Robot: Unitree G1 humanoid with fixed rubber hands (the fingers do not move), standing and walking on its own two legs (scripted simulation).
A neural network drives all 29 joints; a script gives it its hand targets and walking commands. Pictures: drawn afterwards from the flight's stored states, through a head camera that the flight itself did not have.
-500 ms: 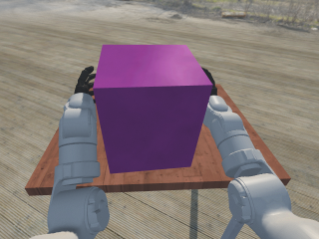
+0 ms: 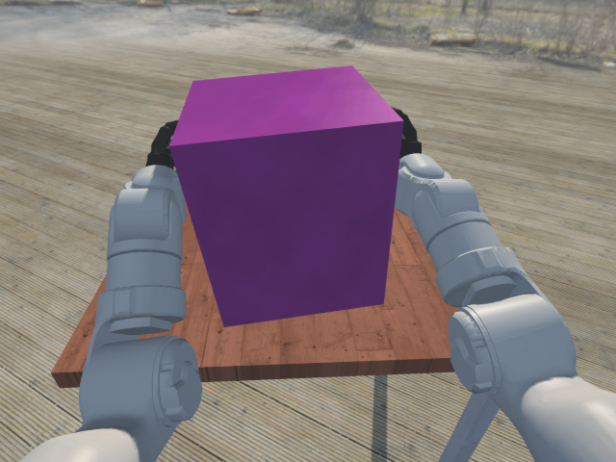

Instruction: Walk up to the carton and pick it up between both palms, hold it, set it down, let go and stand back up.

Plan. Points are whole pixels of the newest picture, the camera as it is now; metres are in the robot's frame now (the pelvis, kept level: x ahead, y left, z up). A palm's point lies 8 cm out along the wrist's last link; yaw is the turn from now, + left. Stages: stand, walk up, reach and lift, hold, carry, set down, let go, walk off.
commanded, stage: reach and lift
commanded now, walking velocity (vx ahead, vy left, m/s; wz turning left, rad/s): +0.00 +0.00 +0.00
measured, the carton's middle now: (289, 193) +0.39 +0.00 +0.24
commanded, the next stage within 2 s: hold in 0.40 s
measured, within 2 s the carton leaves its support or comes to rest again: neither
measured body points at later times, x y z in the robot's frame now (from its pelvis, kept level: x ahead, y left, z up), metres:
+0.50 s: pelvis +0.02 +0.00 +0.00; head -0.08 +0.02 +0.44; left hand +0.40 +0.15 +0.28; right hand +0.40 -0.15 +0.30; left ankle +0.04 +0.10 -0.75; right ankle +0.00 -0.11 -0.75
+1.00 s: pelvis +0.01 -0.01 +0.00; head -0.10 +0.01 +0.44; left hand +0.38 +0.15 +0.30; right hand +0.38 -0.15 +0.33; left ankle +0.04 +0.10 -0.75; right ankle +0.00 -0.11 -0.75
